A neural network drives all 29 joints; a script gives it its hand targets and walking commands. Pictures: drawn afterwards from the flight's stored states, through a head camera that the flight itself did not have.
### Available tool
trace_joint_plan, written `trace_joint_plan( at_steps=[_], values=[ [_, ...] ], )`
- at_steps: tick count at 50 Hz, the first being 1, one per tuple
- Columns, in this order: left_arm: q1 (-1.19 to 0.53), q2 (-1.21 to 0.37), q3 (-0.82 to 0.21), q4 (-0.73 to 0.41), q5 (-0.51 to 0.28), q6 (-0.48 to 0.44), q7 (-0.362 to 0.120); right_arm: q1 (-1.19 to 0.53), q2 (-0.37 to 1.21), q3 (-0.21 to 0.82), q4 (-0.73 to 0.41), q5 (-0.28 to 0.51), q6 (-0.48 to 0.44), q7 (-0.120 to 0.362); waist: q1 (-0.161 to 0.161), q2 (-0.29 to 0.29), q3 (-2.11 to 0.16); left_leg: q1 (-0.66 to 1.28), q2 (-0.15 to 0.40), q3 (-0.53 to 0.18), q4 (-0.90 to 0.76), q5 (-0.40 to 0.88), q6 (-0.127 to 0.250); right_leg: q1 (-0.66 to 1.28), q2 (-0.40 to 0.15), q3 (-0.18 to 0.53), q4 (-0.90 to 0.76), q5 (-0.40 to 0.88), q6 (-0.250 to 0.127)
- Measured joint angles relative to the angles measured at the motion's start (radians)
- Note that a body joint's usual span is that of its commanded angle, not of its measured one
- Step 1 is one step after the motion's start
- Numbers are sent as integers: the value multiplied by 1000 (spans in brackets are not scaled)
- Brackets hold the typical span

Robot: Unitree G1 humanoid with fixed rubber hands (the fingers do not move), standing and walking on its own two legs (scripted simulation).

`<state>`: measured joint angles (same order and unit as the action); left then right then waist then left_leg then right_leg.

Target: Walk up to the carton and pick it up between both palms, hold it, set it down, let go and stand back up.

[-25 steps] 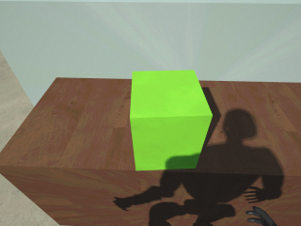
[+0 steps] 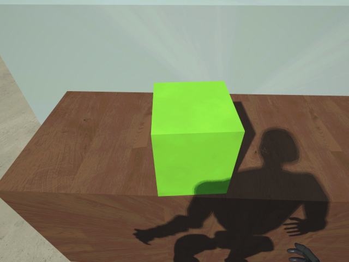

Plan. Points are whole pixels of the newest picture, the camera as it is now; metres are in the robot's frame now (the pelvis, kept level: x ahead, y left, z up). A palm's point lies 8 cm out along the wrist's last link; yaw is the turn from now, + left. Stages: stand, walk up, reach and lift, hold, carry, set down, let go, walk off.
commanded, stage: stand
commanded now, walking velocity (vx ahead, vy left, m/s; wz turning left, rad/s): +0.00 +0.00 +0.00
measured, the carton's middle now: (190, 139) +0.45 -0.01 +0.04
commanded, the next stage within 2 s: none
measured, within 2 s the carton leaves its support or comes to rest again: neither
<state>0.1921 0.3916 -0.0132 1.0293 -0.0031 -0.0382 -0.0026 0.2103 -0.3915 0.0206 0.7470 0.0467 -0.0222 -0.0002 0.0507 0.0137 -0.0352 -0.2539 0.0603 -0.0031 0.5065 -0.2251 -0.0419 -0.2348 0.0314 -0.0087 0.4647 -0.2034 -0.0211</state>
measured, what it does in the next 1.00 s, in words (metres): stands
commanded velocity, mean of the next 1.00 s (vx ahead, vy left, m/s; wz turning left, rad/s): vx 0.00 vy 0.00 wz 0.00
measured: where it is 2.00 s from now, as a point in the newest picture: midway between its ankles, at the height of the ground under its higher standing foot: outside the picture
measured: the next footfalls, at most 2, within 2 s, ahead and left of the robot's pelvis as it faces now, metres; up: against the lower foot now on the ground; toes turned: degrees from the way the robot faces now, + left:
none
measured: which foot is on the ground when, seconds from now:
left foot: down 0.00-1.00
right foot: down 0.00-1.00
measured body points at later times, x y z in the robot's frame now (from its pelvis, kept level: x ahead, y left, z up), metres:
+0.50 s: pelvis +0.00 +0.00 +0.00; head -0.02 +0.00 +0.45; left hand +0.07 +0.32 -0.12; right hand +0.15 -0.29 -0.09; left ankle +0.03 +0.14 -0.74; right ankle +0.03 -0.11 -0.74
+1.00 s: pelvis +0.01 +0.00 +0.00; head -0.01 +0.00 +0.45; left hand +0.08 +0.32 -0.11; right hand +0.16 -0.29 -0.09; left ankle +0.03 +0.14 -0.74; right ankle +0.03 -0.11 -0.74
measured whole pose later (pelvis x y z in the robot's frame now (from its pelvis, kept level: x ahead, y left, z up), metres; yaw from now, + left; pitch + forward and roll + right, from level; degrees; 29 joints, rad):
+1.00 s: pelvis +0.01 +0.00 +0.00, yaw +0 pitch -1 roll -1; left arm 0.15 0.39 -0.01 1.05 0.00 -0.04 -0.01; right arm 0.21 -0.40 0.02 0.76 0.05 -0.02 0.00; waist 0.05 0.02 -0.03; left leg -0.25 0.06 -0.01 0.50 -0.23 -0.04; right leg -0.23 0.03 -0.01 0.46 -0.21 -0.02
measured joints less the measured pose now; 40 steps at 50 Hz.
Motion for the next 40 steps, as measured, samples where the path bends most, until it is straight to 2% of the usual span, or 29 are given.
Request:
trace_joint_plan(
  at_steps=[40],
  values=[
    [-34,0,0,21,0,-1,-4,1,-3,0,14,0,0,0,0,9,0,0,0,-4,-3,-3,0,0,0,-4,0,-6,0]
  ],
)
